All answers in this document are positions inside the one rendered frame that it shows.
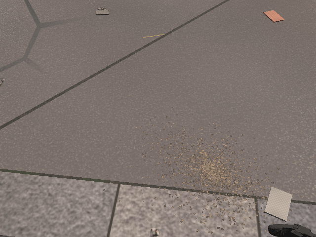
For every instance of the robot right hand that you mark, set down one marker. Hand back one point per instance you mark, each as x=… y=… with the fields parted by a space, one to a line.
x=290 y=230

